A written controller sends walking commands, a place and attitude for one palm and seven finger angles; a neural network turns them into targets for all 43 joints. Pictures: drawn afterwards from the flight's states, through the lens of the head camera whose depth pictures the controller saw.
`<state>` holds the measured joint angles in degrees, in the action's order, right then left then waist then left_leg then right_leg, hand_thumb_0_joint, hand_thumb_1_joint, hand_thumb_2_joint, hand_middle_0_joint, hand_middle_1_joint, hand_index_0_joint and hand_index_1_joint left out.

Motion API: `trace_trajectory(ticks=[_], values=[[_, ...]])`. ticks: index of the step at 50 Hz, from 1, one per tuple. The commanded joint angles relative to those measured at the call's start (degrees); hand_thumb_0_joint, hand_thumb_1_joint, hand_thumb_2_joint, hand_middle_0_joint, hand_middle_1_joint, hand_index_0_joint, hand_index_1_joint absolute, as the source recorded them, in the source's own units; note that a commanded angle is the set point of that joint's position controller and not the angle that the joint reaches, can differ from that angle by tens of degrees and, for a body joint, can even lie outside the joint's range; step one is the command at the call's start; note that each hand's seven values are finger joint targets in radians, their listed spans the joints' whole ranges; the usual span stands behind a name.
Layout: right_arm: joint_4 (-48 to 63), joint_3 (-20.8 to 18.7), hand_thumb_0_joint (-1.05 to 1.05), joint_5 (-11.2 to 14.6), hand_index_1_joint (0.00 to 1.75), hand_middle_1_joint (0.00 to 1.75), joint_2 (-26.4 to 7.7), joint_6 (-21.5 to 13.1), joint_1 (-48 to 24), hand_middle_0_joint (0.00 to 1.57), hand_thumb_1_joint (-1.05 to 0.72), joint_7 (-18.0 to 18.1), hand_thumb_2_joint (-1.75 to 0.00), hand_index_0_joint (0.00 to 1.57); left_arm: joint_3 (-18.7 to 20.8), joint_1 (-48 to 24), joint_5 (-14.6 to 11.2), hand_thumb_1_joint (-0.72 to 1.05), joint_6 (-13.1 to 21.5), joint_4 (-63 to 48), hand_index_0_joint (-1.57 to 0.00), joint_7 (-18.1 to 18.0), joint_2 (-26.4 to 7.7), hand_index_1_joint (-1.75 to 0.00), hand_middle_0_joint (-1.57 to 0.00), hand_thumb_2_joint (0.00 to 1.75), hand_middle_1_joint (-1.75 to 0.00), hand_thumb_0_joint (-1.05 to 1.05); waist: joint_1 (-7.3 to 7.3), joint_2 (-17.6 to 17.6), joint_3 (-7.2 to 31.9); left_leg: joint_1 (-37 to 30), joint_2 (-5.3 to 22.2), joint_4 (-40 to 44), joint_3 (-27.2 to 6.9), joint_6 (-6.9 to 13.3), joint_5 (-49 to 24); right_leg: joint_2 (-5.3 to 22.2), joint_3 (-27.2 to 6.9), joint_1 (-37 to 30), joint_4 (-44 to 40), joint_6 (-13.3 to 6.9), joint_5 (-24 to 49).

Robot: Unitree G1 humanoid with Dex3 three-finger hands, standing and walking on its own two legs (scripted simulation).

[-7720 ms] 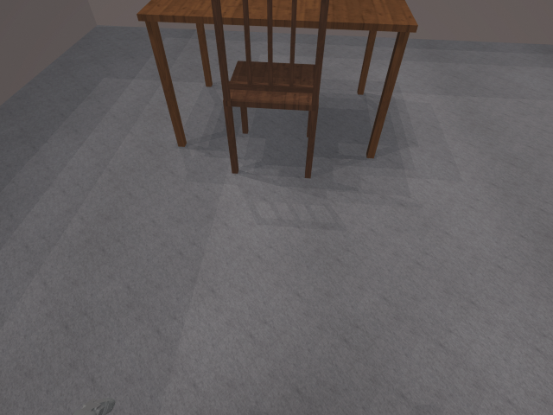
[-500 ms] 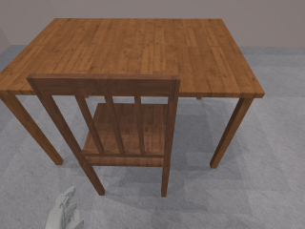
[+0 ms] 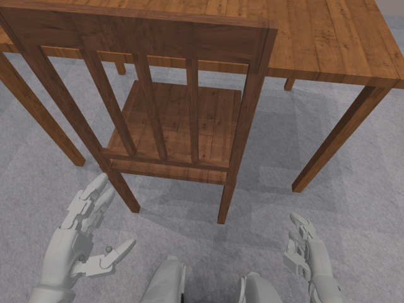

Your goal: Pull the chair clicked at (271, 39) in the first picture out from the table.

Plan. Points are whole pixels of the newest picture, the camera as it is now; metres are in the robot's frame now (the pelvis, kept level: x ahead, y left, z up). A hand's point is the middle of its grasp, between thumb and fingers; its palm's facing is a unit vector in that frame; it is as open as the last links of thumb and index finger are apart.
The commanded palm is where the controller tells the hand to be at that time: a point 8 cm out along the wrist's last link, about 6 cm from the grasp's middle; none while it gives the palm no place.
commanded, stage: raise the hand toward the chair's back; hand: left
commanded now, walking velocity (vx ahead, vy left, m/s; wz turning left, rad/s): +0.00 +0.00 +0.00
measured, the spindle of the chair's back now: (154, 117) +0.48 +0.17 +0.04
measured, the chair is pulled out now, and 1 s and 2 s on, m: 0.00 0.00 0.00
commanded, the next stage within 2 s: aim the fingers beside a spindle in 1.44 s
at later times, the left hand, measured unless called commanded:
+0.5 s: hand (97, 226) +0.23 +0.20 +0.07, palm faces +0.01 -1.00 -0.06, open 15.5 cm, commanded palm +0.20 +0.26 +0.07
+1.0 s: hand (84, 200) +0.26 +0.23 +0.08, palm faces -0.01 -1.00 -0.07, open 16.9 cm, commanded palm +0.24 +0.29 +0.08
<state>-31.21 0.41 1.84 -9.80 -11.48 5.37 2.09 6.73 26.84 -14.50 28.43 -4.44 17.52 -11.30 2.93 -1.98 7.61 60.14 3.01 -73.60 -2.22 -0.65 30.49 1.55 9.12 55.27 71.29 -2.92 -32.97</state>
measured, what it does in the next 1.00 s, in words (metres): stands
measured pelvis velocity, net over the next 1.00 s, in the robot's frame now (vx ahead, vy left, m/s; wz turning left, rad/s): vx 0.01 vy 0.03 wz -0.01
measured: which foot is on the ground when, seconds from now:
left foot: down 0.00-1.00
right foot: down 0.00-1.00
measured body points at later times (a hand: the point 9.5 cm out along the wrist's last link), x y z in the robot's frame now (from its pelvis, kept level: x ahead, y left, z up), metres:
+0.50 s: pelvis +0.01 +0.02 +0.02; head +0.08 +0.03 +0.47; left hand +0.22 +0.25 +0.07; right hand +0.19 -0.24 -0.05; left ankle +0.05 +0.12 -0.63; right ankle +0.02 -0.10 -0.63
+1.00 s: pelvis +0.01 +0.03 +0.03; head +0.09 +0.04 +0.48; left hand +0.26 +0.29 +0.08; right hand +0.18 -0.22 -0.05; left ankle +0.05 +0.12 -0.63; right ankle +0.02 -0.10 -0.63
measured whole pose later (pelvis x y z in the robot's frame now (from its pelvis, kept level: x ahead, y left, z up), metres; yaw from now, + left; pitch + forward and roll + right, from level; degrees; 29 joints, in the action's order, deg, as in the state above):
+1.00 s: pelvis +0.01 +0.03 +0.03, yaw -1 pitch +15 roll -3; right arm -32.2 0.3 1.9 -14.0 -10.8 13.1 2.9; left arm 12.7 17.0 -15.8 23.2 4.1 15.6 -15.5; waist -1.4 -1.8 7.0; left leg 51.1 1.9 -63.7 0.6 1.9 27.9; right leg 2.1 6.6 46.6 60.4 0.0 -28.7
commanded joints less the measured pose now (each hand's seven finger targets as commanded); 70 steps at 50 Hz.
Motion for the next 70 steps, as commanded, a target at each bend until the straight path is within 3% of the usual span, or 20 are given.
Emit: trace_trajectory(ticks=[1, 4, 5, 8, 11, 12, 14, 15, 18, 27, 37, 39, 40, 44, 46, 49, 51, 56, 61, 70], values=[[8.9, -5.2, 0.0, 0.8, 0.3, 0.3, -8.6, -2.0, 0.3, 0.2, -0.9, 2.0, -0.9, 0.2, 8.1, 4.0, -3.0, 0.11, -4.1, -10.5, -0.12, 0.1, -7.3, -0.18, -0.12, 0.56, -0.18, 0.0, -1.68, 2.9, 18.8, -12.1, -2.7, 11.0, 0.8, 2.5, -16.2, -0.5, -9.7, -17.4, -15.8, 2.2, 16.6], [7.9, -5.2, 0.0, 0.4, 0.3, 0.3, -7.7, -2.1, -0.1, 0.2, -0.9, 2.2, -0.9, 0.2, 9.8, 4.3, -2.9, 0.04, -3.1, -10.8, -0.11, -3.1, -7.5, -0.16, -0.11, 0.53, -0.16, 0.0, -1.15, 3.8, 18.3, -12.8, -2.3, 11.9, 0.4, 2.4, -18.1, -0.6, -8.5, -17.3, -15.2, 2.3, 19.0], [7.8, -5.1, 0.0, 0.2, 0.3, 0.3, -7.6, -2.3, 0.9, 0.2, -0.9, 2.0, -0.9, 0.2, 8.6, 4.1, -2.5, 0.01, -1.8, -11.7, -0.11, -3.7, -6.5, -0.16, -0.11, 0.52, -0.16, 0.0, -1.3, 2.7, 17.9, -13.3, -2.4, 12.6, 0.4, 2.2, -18.3, -0.5, -8.0, -16.7, -15.0, 2.2, 18.6], [6.7, -5.3, 0.0, 0.0, 0.3, 0.3, -8.3, -3.1, 1.7, 0.2, -0.9, 1.7, -0.9, 0.2, 5.7, 3.2, -1.6, -0.06, 1.1, -9.9, -0.1, -4.4, -4.9, -0.15, -0.1, 0.49, -0.15, 0.0, -2.89, 2.8, 14.3, -13.9, -2.3, 13.1, 0.2, 2.1, -16.6, -0.8, -6.8, -12.6, -14.9, 2.0, 15.7], [6.6, -5.4, 0.0, 0.2, 0.3, 0.3, -9.3, -3.4, 2.1, 0.2, -0.9, 1.7, -0.9, 0.2, 4.9, 2.5, -1.0, -0.13, 2.3, -7.3, -0.1, -3.8, -5.2, -0.14, -0.1, 0.46, -0.14, 0.0, -3.44, 2.7, 11.8, -13.0, -2.3, 13.6, 0.2, 2.1, -13.8, -0.6, -7.0, -10.6, -15.5, 1.8, 11.9], [6.9, -5.4, 0.0, 0.2, 0.3, 0.3, -9.6, -3.6, 2.3, 0.2, -0.9, 1.7, -0.9, 0.2, 4.6, 1.8, -1.0, -0.15, 2.7, -8.3, -0.1, -3.6, -5.6, -0.14, -0.1, 0.45, -0.14, 0.0, -3.52, 1.4, 12.0, -13.3, -2.3, 13.9, 0.3, 2.1, -12.8, -0.5, -7.0, -9.9, -15.7, 1.8, 10.4], [6.9, -5.6, 0.0, 0.3, 0.3, 0.3, -9.9, -3.6, 2.4, 0.2, -0.9, 1.9, -0.9, 0.2, 6.5, 1.4, -0.8, -0.2, 2.8, -7.6, -0.09, -4.0, -7.5, -0.13, -0.09, 0.43, -0.13, 0.0, -3.25, 2.3, 11.9, -13.2, -2.3, 14.6, 0.2, 2.2, -11.6, -0.7, -7.2, -10.4, -16.4, 1.7, 8.2], [7.4, -5.5, 0.0, 0.3, 0.3, 0.3, -10.1, -3.7, 2.9, 0.2, -0.9, 1.9, -0.9, 0.2, 5.8, 1.2, -1.0, -0.22, 3.4, -9.7, -0.09, -4.1, -6.9, -0.12, -0.09, 0.42, -0.12, 0.0, -3.0, 0.6, 13.3, -14.5, -2.4, 15.0, 0.4, 2.2, -12.4, -0.6, -6.8, -10.9, -16.0, 1.5, 9.4], [7.7, -5.3, 0.0, 0.2, 0.3, 0.3, -10.1, -3.4, 3.5, 0.2, -0.9, 1.8, -0.9, 0.2, 6.1, 0.3, -0.9, -0.29, 3.4, -11.1, -0.08, -5.4, -7.4, -0.11, -0.08, 0.39, -0.11, 0.0, -2.92, -1.6, 13.8, -16.9, -2.3, 16.4, 0.1, 2.1, -13.2, -0.9, -5.6, -10.5, -15.6, 1.4, 10.4], [8.8, -4.6, 0.0, -0.1, 0.3, 0.3, -10.9, -1.7, 4.2, 0.2, -0.9, 1.3, -0.9, 0.2, 5.5, -2.6, -0.2, -0.5, 0.9, -7.5, -0.06, -5.5, -7.5, -0.08, -0.06, 0.3, -0.08, 0.0, -3.98, -1.6, 11.7, -18.7, -2.1, 18.1, -0.3, 1.8, -13.0, -1.3, -4.6, -10.7, -16.9, 1.5, 11.4], [8.5, -3.6, 0.0, -0.1, 0.3, 0.3, -11.7, -2.0, 5.1, 0.2, -0.9, 1.4, -0.9, 0.2, 8.0, -9.8, -1.8, -0.5, -0.2, -5.5, -0.06, -3.0, -9.8, -0.08, -0.06, 0.3, -0.08, 0.0, -4.61, -0.8, 11.8, -19.6, -2.1, 18.8, -0.8, 1.8, -12.8, -1.5, -4.7, -11.8, -18.3, 1.6, 11.5], [8.1, -3.6, 0.0, -0.1, 0.3, 0.3, -11.9, -2.1, 5.1, 0.2, -0.9, 1.5, -0.9, 0.2, 9.4, -10.0, -1.7, -0.5, -0.6, -4.1, -0.06, -2.8, -11.3, -0.08, -0.06, 0.3, -0.08, 0.0, -4.3, -1.5, 12.3, -19.9, -2.0, 18.8, -0.7, 1.9, -13.5, -1.6, -4.8, -12.2, -18.4, 1.5, 11.9], [8.0, -3.5, 0.0, -0.1, 0.3, 0.3, -11.9, -2.2, 5.3, 0.2, -0.9, 1.4, -0.9, 0.2, 8.7, -10.6, -1.9, -0.5, -0.7, -4.6, -0.06, -2.5, -10.5, -0.08, -0.06, 0.3, -0.08, 0.0, -4.35, -2.4, 12.4, -20.5, -2.1, 19.3, -0.8, 1.8, -14.0, -1.5, -4.6, -12.5, -18.4, 1.5, 12.4], [7.6, -3.7, 0.0, 0.0, 0.3, 0.3, -12.3, -2.4, 5.5, 0.2, -0.9, 1.5, -0.9, 0.2, 10.5, -12.2, -2.2, -0.5, -1.2, -3.6, -0.06, -2.1, -12.2, -0.08, -0.06, 0.3, -0.08, 0.0, -4.1, -1.3, 13.4, -21.3, -2.0, 19.8, -0.9, 1.8, -15.5, -1.5, -4.5, -13.5, -18.7, 1.5, 13.4], [7.4, -3.6, 0.0, 0.0, 0.3, 0.3, -12.4, -2.5, 5.9, 0.2, -0.9, 1.4, -0.9, 0.2, 10.3, -13.3, -2.3, -0.5, -1.2, -3.9, -0.06, -2.0, -12.1, -0.08, -0.06, 0.3, -0.08, 0.0, -3.97, -3.3, 13.6, -22.8, -1.8, 20.6, -1.2, 1.5, -16.6, -1.4, -4.2, -13.3, -18.5, 1.4, 13.8], [7.2, -3.8, 0.0, 0.0, 0.3, 0.3, -12.4, -2.4, 6.0, 0.2, -0.9, 1.3, -0.9, 0.2, 10.7, -11.6, -2.5, -0.5, -1.6, -1.7, -0.06, -1.8, -11.7, -0.08, -0.06, 0.3, -0.08, 0.0, -3.79, -0.9, 13.7, -22.9, -1.8, 20.8, -1.1, 1.6, -18.4, -1.5, -4.1, -14.6, -19.0, 1.5, 15.3], [7.3, -3.9, 0.0, 0.1, 0.3, 0.3, -12.5, -2.5, 6.2, 0.2, -0.9, 1.1, -0.9, 0.2, 9.9, -11.8, -2.6, -0.5, -1.6, -1.8, -0.06, -1.7, -10.8, -0.08, -0.06, 0.3, -0.08, 0.0, -3.9, -2.2, 13.5, -23.2, -1.8, 20.9, -0.9, 1.4, -18.8, -1.3, -4.0, -14.2, -18.9, 1.6, 15.7], [7.5, -4.0, 0.0, 0.0, 0.3, 0.3, -12.6, -2.2, 6.2, 0.2, -0.9, 0.8, -0.9, 0.2, 10.0, -12.4, -2.3, -0.5, -1.3, -1.3, -0.06, -2.2, -11.1, -0.08, -0.06, 0.3, -0.08, 0.0, -4.19, -1.4, 12.1, -22.4, -1.8, 21.3, -0.9, 1.4, -17.0, -1.4, -3.9, -13.4, -19.0, 1.7, 14.2], [7.5, -4.0, 0.0, -0.3, 0.3, 0.3, -12.6, -2.3, 6.3, 0.2, -0.9, 0.7, -0.9, 0.2, 10.4, -13.0, -2.1, -0.5, 0.1, -2.9, -0.06, -2.9, -11.8, -0.08, -0.06, 0.3, -0.08, 0.0, -4.0, -3.1, 13.1, -23.4, -1.7, 21.1, -0.9, 1.3, -17.6, -1.3, -4.1, -13.2, -18.7, 1.6, 14.3], [7.2, -3.9, 0.0, -0.1, 0.3, 0.3, -12.7, -1.9, 6.2, 0.2, -0.9, 0.7, -0.9, 0.2, 9.9, -12.6, -2.3, -0.5, -0.4, -1.5, -0.06, -2.1, -11.1, -0.08, -0.06, 0.3, -0.08, 0.0, -4.47, -1.3, 13.1, -22.3, -1.8, 20.4, -0.8, 1.5, -17.5, -1.5, -4.2, -13.4, -18.6, 1.7, 15.1]])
